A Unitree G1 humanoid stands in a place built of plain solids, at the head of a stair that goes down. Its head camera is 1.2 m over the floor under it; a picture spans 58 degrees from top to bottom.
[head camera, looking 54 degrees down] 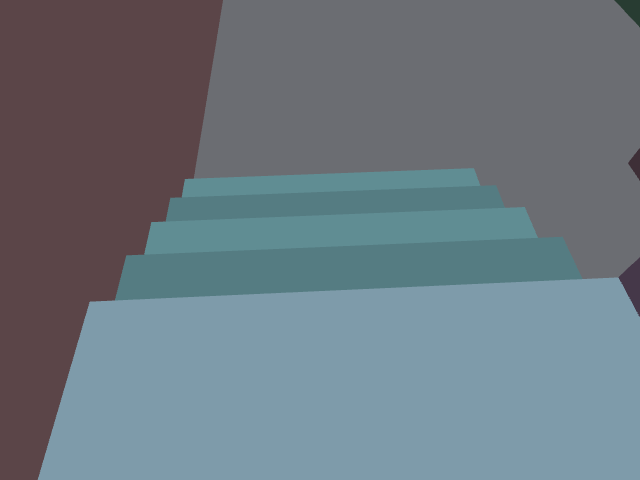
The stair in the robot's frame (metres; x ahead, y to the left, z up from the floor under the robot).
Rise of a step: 0.15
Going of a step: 0.28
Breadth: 1.68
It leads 3 degrees to the left of straight ahead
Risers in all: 5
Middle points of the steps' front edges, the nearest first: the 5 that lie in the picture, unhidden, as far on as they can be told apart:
0.68 -0.12 0.00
0.96 -0.11 -0.15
1.23 -0.09 -0.30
1.51 -0.08 -0.45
1.78 -0.06 -0.60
